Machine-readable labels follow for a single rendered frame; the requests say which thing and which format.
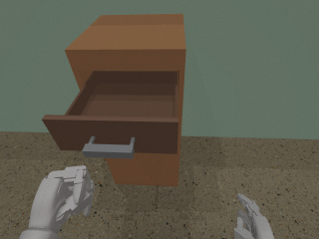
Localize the robot left forearm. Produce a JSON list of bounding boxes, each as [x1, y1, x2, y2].
[[19, 228, 61, 239]]

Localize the cabinet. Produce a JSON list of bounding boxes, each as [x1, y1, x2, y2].
[[65, 13, 186, 187]]

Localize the robot right hand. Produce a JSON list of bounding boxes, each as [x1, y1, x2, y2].
[[234, 193, 275, 239]]

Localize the robot left hand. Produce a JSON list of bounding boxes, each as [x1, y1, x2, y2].
[[28, 165, 96, 233]]

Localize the handle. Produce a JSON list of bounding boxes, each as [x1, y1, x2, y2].
[[82, 135, 136, 159]]

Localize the drawer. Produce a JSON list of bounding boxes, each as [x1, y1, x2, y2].
[[42, 71, 178, 154]]

